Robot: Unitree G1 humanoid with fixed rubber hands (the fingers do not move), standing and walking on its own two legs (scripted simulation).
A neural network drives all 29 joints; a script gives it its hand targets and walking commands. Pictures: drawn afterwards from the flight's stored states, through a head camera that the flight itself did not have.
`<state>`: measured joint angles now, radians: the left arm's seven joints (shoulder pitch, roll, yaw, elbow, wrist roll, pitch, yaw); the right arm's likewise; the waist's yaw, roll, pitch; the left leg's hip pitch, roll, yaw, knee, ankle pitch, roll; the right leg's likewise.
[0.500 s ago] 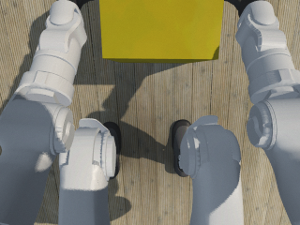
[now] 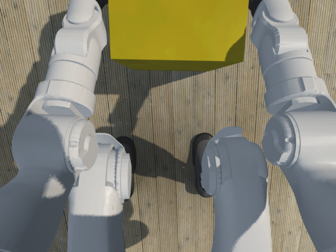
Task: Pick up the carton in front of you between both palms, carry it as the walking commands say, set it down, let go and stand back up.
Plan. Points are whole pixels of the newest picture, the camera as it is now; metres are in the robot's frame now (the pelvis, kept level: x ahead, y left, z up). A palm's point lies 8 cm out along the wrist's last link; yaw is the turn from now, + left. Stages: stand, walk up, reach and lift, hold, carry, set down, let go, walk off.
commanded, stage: reach and lift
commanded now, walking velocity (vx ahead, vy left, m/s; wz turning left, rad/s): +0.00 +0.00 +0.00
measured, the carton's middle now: (174, 16) +0.54 -0.04 -0.24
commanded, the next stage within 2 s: none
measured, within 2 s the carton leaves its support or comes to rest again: leaves its support in 0.04 s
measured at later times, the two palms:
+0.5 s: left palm out of the picture +0.51 +0.10 +0.03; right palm out of the picture +0.49 -0.19 +0.03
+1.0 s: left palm out of the picture +0.47 +0.11 +0.18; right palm out of the picture +0.45 -0.18 +0.18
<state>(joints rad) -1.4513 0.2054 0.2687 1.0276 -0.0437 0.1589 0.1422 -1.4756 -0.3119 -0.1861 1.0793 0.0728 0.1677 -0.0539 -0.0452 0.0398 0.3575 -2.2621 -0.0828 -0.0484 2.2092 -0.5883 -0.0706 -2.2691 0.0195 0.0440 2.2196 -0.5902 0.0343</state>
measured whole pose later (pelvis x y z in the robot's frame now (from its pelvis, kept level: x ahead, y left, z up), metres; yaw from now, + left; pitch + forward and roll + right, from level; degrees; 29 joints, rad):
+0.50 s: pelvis -0.01 +0.00 +0.10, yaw -2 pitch +43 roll +1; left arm -1.14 -0.01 0.52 0.76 0.23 0.34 0.07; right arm -1.16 -0.08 -0.48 0.81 -0.22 0.36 -0.02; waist -0.02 0.03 -0.11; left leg -2.09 -0.12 -0.08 1.86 -0.52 -0.08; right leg -2.11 0.10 0.09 1.86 -0.49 0.07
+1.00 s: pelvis +0.03 +0.01 +0.22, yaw -3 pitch +37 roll +1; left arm -0.79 -0.09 0.43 0.62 0.19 0.35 0.06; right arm -0.81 0.03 -0.41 0.65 -0.21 0.38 -0.02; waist -0.02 0.02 -0.23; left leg -1.62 -0.11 -0.11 1.48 -0.51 -0.06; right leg -1.64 0.09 0.11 1.47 -0.48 0.06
